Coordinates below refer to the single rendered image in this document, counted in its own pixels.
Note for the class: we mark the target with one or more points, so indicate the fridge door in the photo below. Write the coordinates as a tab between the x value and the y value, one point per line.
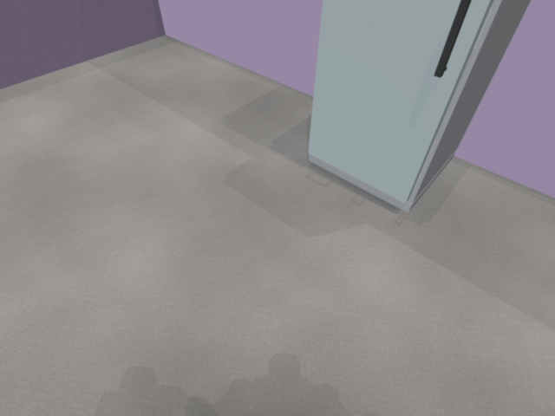
377	105

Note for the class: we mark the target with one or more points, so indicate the handle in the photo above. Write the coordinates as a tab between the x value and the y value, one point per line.
451	39

